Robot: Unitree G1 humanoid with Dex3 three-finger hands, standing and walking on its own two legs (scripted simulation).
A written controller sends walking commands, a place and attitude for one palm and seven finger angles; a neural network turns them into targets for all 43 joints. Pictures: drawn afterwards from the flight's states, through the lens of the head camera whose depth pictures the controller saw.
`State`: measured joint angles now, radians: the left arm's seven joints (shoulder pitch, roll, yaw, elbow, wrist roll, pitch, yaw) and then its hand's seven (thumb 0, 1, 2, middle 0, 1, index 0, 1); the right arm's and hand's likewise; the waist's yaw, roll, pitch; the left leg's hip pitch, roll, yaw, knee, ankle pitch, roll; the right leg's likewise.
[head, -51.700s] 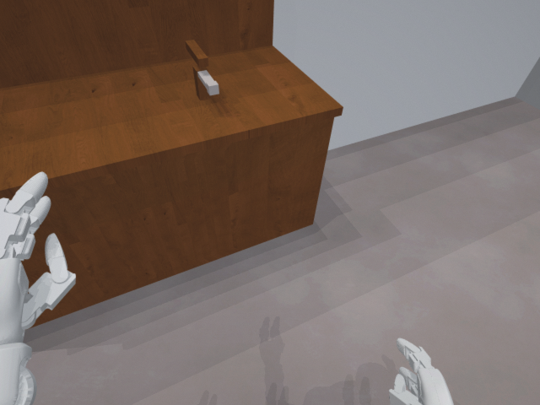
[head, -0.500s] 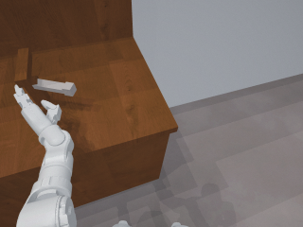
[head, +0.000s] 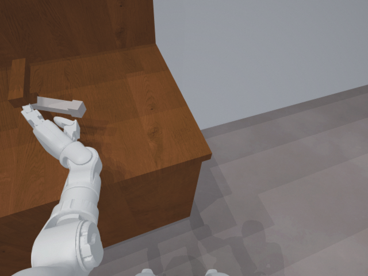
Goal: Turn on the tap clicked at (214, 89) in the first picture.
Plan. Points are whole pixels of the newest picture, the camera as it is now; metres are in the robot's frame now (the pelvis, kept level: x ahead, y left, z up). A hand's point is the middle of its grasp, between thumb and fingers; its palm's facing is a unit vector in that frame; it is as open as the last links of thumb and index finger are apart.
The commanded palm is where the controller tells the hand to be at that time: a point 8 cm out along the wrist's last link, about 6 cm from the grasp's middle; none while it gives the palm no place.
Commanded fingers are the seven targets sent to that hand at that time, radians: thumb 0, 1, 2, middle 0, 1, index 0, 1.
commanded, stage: push the lever round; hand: left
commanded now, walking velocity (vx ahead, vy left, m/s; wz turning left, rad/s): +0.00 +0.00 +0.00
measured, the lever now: (77, 108) +0.48 +0.24 +0.07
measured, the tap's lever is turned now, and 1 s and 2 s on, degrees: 61 76 85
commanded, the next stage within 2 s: lift the hand up off the lever in 1.14 s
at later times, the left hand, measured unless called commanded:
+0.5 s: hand (86, 116) +0.46 +0.22 +0.06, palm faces +0.83 -0.55 -0.09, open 7.8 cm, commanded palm +0.41 +0.23 +0.07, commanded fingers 0.00 0.90 0.90 -0.15 -0.15 -0.15 -0.15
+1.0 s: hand (91, 110) +0.48 +0.21 +0.06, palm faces +0.85 -0.52 -0.11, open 7.9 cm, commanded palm +0.44 +0.23 +0.07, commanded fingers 0.00 0.90 0.90 -0.15 -0.15 -0.15 -0.15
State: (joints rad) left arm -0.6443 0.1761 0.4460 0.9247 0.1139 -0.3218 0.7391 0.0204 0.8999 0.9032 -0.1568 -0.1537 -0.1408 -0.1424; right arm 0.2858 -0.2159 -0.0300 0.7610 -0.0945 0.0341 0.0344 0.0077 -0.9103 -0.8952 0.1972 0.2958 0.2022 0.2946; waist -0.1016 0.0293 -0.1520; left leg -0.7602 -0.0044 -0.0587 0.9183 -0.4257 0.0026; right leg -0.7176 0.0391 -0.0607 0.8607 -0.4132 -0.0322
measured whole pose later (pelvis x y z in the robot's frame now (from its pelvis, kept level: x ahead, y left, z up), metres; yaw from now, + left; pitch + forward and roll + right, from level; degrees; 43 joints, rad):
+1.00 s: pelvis +0.00 -0.01 +0.00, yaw +0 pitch +19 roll -2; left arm -0.90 0.23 0.55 1.18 0.21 -0.30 0.94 0.02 0.92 0.92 -0.11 -0.13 -0.11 -0.13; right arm 0.32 -0.21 -0.03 0.79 -0.14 0.02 0.07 0.01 -0.91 -0.90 0.20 0.30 0.20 0.29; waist -0.16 0.03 -0.17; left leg -0.85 0.01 -0.07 0.93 -0.42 -0.01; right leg -0.80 0.05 -0.07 0.88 -0.41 -0.05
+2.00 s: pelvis +0.02 +0.00 +0.01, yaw +0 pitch +16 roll -2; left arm -0.78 0.16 0.50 0.98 0.14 -0.21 0.85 0.02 0.90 0.90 -0.20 -0.17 -0.16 -0.15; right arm 0.33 -0.21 -0.04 0.78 -0.13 0.03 0.09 0.01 -0.91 -0.90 0.20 0.30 0.20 0.29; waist -0.13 0.04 -0.16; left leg -0.71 0.00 -0.06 0.86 -0.42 0.00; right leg -0.67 0.05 -0.06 0.80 -0.40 -0.03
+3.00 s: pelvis +0.01 -0.02 +0.02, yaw +1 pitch +12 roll -1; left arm -0.82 0.16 0.47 0.95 0.14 -0.12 0.87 0.02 0.90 0.90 -0.16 -0.15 -0.15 -0.15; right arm 0.31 -0.22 -0.05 0.80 -0.11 0.02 0.04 0.01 -0.91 -0.90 0.20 0.30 0.20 0.29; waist -0.11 0.04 -0.13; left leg -0.61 0.00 -0.06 0.76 -0.36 -0.01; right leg -0.58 0.05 -0.06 0.72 -0.36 -0.05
